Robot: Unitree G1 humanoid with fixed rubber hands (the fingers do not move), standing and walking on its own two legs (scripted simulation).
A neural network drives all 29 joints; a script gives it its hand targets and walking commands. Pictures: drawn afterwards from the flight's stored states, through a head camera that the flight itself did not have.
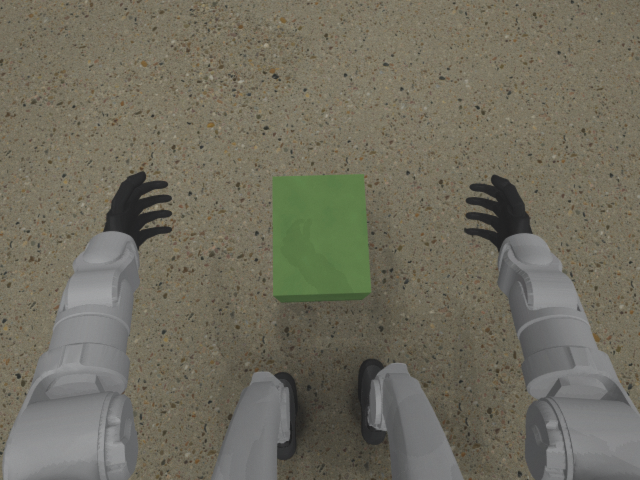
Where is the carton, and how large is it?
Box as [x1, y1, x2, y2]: [272, 174, 370, 302]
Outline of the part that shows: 363,174 272,177 273,295 281,302 362,299 370,292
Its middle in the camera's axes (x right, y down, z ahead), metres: +0.00 -0.01 +1.00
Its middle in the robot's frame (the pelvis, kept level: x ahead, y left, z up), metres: +0.52 +0.00 -0.59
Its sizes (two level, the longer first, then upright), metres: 0.289 0.223 0.193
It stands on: the floor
